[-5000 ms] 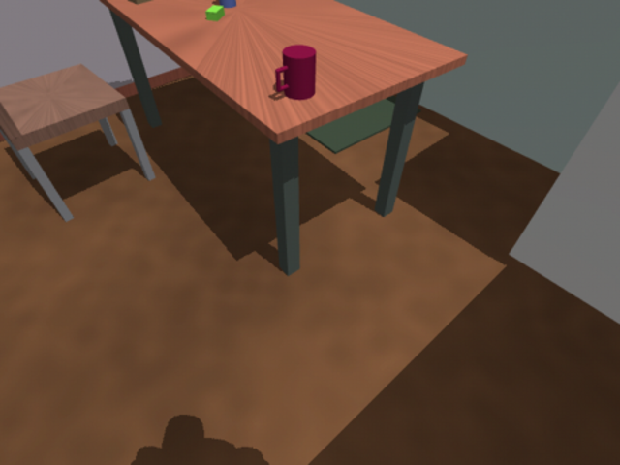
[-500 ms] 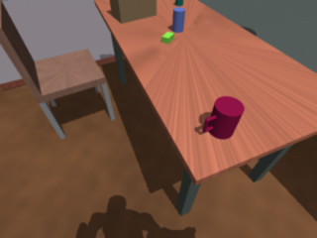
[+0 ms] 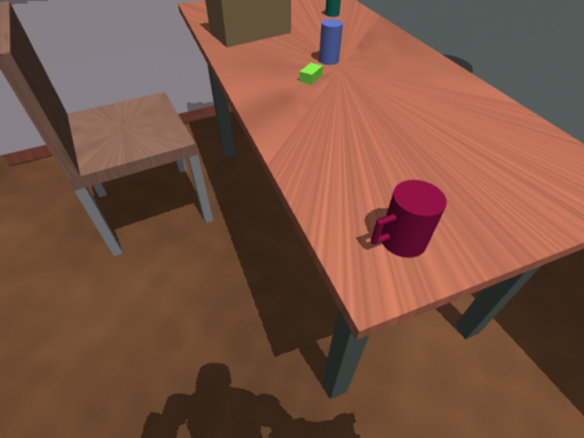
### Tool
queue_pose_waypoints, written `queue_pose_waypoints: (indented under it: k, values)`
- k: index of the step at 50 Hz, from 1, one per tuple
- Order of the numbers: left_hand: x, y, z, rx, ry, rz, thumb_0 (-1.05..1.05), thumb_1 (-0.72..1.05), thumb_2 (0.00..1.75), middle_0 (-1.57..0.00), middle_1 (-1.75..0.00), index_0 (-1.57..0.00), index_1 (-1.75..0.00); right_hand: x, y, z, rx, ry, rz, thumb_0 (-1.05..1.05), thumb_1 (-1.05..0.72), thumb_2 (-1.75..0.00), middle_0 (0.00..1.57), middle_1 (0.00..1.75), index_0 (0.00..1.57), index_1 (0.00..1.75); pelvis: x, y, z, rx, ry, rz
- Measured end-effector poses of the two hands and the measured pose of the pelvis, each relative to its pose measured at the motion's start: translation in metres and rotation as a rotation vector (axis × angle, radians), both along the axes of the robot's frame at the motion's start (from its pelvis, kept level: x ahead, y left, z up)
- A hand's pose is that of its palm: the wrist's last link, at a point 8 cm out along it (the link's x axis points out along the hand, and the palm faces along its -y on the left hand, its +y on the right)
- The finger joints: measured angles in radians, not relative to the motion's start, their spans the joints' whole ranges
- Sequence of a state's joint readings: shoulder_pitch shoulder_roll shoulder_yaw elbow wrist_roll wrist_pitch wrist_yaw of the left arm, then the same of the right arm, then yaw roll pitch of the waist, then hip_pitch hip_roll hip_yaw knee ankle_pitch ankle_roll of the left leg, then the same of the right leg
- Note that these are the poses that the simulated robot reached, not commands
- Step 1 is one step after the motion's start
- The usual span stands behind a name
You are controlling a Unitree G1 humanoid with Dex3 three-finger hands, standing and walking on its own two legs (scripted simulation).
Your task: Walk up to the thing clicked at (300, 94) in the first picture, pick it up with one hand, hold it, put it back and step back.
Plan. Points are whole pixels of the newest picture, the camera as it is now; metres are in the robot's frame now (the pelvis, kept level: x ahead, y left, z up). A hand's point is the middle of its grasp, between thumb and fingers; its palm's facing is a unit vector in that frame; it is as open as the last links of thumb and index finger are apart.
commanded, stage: stand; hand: right
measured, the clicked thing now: (403, 222) +0.47 -0.19 +0.02
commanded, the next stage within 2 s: rise first in 1.86 s
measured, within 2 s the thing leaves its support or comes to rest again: neither
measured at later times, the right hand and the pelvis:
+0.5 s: hand out of the picture +0.05 -0.26 -0.16, palm faces -0.01 +0.95 -0.32, open 7.4 cm; pelvis -0.01 -0.01 +0.00, yaw +1 degrees
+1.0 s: hand out of the picture +0.07 -0.26 -0.16, palm faces -0.03 +0.95 -0.32, open 7.4 cm; pelvis +0.00 -0.01 +0.00, yaw +1 degrees
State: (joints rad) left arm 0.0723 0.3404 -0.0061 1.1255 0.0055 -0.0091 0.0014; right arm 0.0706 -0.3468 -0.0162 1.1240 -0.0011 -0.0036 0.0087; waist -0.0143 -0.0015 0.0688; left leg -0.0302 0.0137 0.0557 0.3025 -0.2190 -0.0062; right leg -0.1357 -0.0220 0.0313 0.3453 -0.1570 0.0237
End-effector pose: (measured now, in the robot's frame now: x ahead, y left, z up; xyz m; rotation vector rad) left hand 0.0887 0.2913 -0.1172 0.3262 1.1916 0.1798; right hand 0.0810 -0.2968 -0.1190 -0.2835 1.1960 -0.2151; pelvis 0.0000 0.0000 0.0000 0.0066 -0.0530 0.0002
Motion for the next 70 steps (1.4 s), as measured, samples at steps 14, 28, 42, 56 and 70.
queue_pose_waypoints:
  k: [14, 28, 42, 56, 70]
  values:
    - [-0.033, -0.001, 0.001, 0.011, 0.034, 0.027, 0.01, 0.9, 0.9, -0.2, -0.3, -0.2, -0.3, -0.023, -0.007, -0.003, 0.007, 0.036, 0.01, 0.01, -0.9, -0.9, 0.2, 0.3, 0.2, 0.3, -0.012, -0.007, 0.001, 0.0, 0.0, 0.008]
    - [-0.039, -0.002, -0.001, 0.008, 0.055, 0.033, 0.01, 0.9, 0.9, -0.2, -0.3, -0.2, -0.3, -0.036, -0.01, -0.006, 0.005, 0.078, 0.003, 0.01, -0.9, -0.9, 0.2, 0.3, 0.2, 0.3, -0.01, -0.009, 0.0, -0.002, 0.008, 0.013]
    - [-0.021, -0.004, 0.001, 0.001, 0.013, 0.023, 0.01, 0.9, 0.9, -0.2, -0.3, -0.2, -0.3, -0.021, -0.007, -0.003, 0.002, 0.04, 0.024, 0.01, -0.9, -0.9, 0.2, 0.3, 0.2, 0.3, -0.007, -0.008, 0.0, 0.0, 0.009, 0.015]
    - [-0.026, -0.002, 0.001, 0.01, 0.037, 0.035, 0.01, 0.9, 0.9, -0.2, -0.3, -0.2, -0.3, -0.013, -0.008, -0.004, 0.002, 0.044, 0.034, 0.01, -0.9, -0.9, 0.2, 0.3, 0.2, 0.3, -0.002, -0.009, 0.001, -0.001, 0.015, 0.019]
    - [-0.026, -0.004, 0.001, 0.007, 0.03, 0.036, 0.01, 0.9, 0.9, -0.2, -0.3, -0.2, -0.3, -0.01, -0.01, -0.003, -0.001, 0.034, 0.037, 0.01, -0.9, -0.9, 0.2, 0.3, 0.2, 0.3, -0.002, -0.011, 0.001, -0.001, 0.011, 0.019]
